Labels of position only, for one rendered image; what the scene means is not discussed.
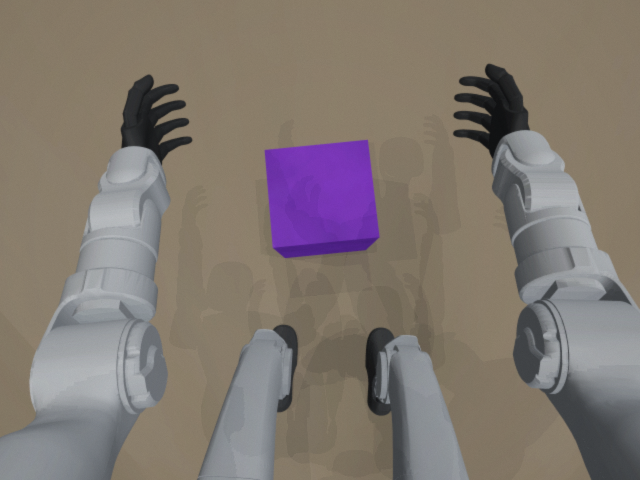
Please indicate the right robot hand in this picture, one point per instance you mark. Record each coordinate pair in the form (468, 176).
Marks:
(506, 108)

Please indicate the right robot forearm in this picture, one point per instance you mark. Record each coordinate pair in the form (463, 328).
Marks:
(555, 249)

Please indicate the right robot shin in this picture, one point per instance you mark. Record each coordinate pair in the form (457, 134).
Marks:
(406, 340)

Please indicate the left robot hand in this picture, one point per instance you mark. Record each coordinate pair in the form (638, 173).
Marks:
(139, 119)

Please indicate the left robot forearm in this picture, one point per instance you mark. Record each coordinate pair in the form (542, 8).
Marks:
(114, 278)

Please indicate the left robot upper arm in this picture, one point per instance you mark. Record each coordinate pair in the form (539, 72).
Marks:
(90, 383)

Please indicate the right robot upper arm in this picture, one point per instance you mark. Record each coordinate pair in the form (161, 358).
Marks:
(585, 356)

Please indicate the robot right thigh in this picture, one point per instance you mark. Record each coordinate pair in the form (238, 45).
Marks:
(425, 445)

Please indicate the carton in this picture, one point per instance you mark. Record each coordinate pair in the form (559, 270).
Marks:
(321, 199)

